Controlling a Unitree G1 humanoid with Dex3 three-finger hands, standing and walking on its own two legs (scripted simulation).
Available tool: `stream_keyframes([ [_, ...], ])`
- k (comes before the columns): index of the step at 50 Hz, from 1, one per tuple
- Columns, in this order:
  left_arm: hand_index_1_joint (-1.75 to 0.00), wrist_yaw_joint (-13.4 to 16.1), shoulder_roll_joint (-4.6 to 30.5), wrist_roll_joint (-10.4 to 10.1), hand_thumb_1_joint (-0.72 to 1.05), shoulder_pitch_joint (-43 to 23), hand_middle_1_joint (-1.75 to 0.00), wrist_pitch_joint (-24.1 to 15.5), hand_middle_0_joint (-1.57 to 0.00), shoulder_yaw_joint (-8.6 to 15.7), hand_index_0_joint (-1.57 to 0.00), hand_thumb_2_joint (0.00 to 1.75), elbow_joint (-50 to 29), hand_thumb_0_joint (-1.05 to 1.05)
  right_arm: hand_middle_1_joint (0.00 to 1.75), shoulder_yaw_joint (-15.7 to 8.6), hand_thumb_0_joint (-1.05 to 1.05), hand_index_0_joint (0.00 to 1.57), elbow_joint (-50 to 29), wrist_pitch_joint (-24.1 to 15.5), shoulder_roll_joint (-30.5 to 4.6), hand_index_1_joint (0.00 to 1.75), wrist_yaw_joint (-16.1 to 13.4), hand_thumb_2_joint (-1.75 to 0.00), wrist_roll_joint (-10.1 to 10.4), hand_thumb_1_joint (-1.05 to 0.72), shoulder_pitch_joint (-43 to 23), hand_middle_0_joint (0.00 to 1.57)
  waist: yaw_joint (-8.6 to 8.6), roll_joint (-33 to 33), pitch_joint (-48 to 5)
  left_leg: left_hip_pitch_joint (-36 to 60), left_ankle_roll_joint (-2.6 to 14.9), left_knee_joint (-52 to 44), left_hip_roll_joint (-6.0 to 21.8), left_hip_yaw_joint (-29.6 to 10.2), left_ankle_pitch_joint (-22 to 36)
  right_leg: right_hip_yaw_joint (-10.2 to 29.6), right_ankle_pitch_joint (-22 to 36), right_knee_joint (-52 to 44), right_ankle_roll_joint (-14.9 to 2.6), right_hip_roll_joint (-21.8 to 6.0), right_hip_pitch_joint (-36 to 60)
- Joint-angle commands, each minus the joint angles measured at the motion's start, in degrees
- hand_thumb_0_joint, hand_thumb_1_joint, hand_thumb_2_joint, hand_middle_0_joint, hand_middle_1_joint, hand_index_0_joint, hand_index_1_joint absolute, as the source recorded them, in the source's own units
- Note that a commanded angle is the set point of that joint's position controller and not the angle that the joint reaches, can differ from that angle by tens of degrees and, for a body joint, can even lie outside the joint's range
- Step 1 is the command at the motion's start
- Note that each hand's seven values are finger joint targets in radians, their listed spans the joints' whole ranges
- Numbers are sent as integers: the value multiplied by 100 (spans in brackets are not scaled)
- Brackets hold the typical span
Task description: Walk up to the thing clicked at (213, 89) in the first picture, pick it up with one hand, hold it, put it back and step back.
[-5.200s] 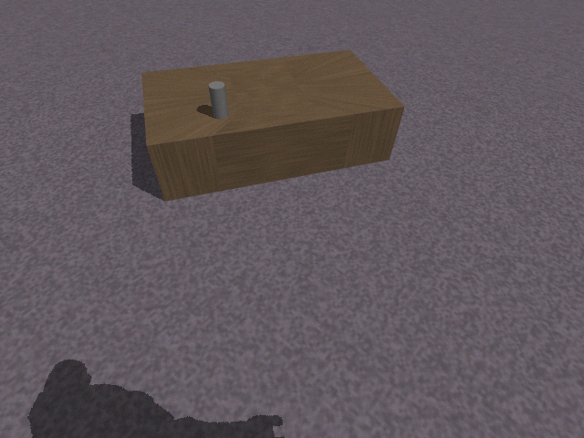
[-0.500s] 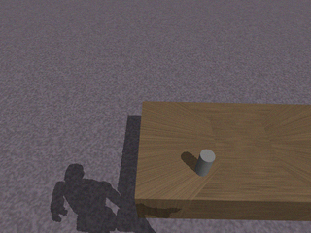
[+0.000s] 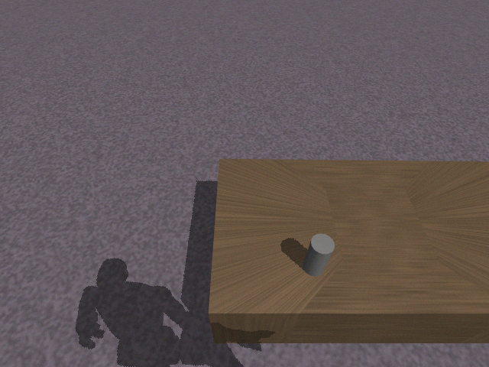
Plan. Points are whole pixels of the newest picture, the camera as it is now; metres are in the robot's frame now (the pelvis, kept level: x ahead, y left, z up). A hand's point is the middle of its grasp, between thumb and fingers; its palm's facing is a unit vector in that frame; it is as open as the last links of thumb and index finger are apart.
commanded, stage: stand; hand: right
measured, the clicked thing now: (317, 255) +0.52 -0.24 -0.38
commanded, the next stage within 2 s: none
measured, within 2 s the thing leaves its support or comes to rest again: neither
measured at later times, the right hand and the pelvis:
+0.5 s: hand out of the picture +0.10 -0.26 -0.16, palm faces -0.03 +0.94 -0.33, open 7.4 cm; pelvis +0.02 -0.01 +0.00, yaw +0 degrees
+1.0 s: hand out of the picture +0.10 -0.26 -0.16, palm faces -0.02 +0.94 -0.33, open 7.4 cm; pelvis +0.03 -0.01 +0.00, yaw +0 degrees
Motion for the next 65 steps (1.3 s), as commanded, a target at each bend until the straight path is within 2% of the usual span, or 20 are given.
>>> stream_keyframes([
  [1,-30,82,1217,-17,90,-214,-30,-126,-20,157,-20,90,-358,0,30,-187,0,20,-338,-127,-1253,30,-82,-90,-57,-90,-226,20,-14,135,-429,-340,113,-591,656,-545,15,547,-209,-295,-163,-528,374],
  [3,-30,84,1282,-5,90,-237,-30,-130,-20,150,-20,90,-370,0,30,-188,0,20,-370,-118,-1219,30,-75,-90,-61,-90,-232,20,-25,2,-372,-405,123,-612,662,-554,-72,547,-378,-277,-177,-538,314],
  [5,-30,84,1215,0,90,-162,-30,-140,-20,118,-20,90,-361,0,30,-193,0,20,-388,-123,-1230,30,-72,-90,-47,-90,-288,20,-3,24,-292,-318,131,-565,672,-567,126,534,-304,-286,-167,-537,193],
  [7,-30,84,1240,-9,90,-132,-30,-146,-20,124,-20,90,-365,0,30,-184,0,20,-363,-124,-1249,30,-71,-90,-46,-90,-194,20,-17,80,-232,-367,121,-565,643,-543,-43,572,-349,-316,-161,-548,175],
  [8,-30,90,1282,2,90,-184,-30,-150,-20,123,-20,90,-386,0,30,-193,0,20,-390,-123,-1228,30,-69,-90,-50,-90,-216,20,-36,-14,-336,-314,135,-531,670,-556,103,553,-307,-283,-180,-559,249],
  [13,-30,96,1281,-19,90,-132,-30,-177,-20,103,-20,90,-409,0,30,-185,0,20,-398,-138,-1240,30,-69,-90,-40,-90,-225,20,-34,7,-469,-76,112,-425,693,-528,641,558,211,-252,-193,-586,294],
  [16,-30,102,1294,-30,90,-100,-30,-184,-20,102,-20,90,-396,0,30,-186,0,20,-376,-138,-1251,30,-85,-90,-37,-90,-223,20,-30,-25,-608,70,109,-393,731,-507,1051,525,760,-168,-222,-618,430],
  [20,-30,114,1294,-23,90,-105,-30,-174,-20,96,-20,90,-377,0,30,-181,0,20,-358,-119,-1260,30,-91,-90,-31,-90,-225,20,-32,-58,-584,58,89,-397,729,-476,1001,488,664,-182,-192,-589,444],
  [21,-30,112,1269,-36,90,-125,-30,-163,-20,87,-20,90,-365,0,30,-169,0,20,-352,-108,-1264,30,-91,-90,-33,-90,-229,20,-44,27,-496,-44,84,-421,698,-463,820,528,522,-257,-179,-590,421],
  [23,-30,115,1281,-24,90,-88,-30,-175,-20,89,-20,90,-377,0,30,-176,0,20,-356,-111,-1271,30,-91,-90,-34,-90,-229,20,-28,-16,-605,90,101,-384,741,-464,1074,528,813,-204,-209,-622,476],
  [29,-30,134,1311,-29,90,-105,-30,-187,-20,100,-20,90,-383,0,30,-174,0,20,-362,-105,-1258,30,-95,-90,-35,-90,-194,20,-39,-66,-633,75,82,-386,747,-451,1170,489,1056,-198,-208,-617,624],
  [31,-30,133,1324,-27,90,-130,-30,-180,-20,103,-20,90,-382,0,30,-171,0,20,-367,-104,-1246,30,-100,-90,-34,-90,-230,20,-29,-46,-532,48,70,-426,735,-454,1023,485,846,-219,-197,-596,549],
  [34,-30,134,1286,-28,90,-128,-30,-182,-20,99,-20,90,-375,0,30,-172,0,20,-380,-96,-1260,30,-97,-90,-24,-90,-257,20,-29,-9,-556,129,95,-379,754,-429,1172,499,1063,-241,-198,-617,569],
  [43,-30,131,1293,-24,90,-168,-30,-166,-20,111,-20,90,-411,0,30,-175,0,20,-414,-103,-1245,30,-101,-90,-37,-90,-236,20,-25,11,-446,4,71,-448,738,-409,783,524,575,-321,-202,-577,523],
  [48,-30,125,1311,-34,90,-142,-30,-167,-20,120,-20,90,-414,0,30,-178,0,20,-411,-106,-1259,30,-101,-90,-35,-90,-213,20,-8,36,-526,73,87,-459,762,-423,984,526,801,-258,-243,-586,577],
  [52,-30,118,1304,-34,90,-115,-30,-161,-20,113,-20,90,-420,0,30,-171,0,20,-401,-111,-1246,30,-101,-90,-37,-90,-180,20,1,27,-432,21,69,-486,728,-428,821,529,551,-289,-231,-559,491],
  [65,-30,115,1305,-28,90,-53,-30,-156,-20,110,-20,90,-416,0,30,-160,0,20,-416,-109,-1257,30,-106,-90,-44,-90,-92,20,-18,43,-470,54,98,-492,727,-407,704,547,562,-273,-230,-566,459],
])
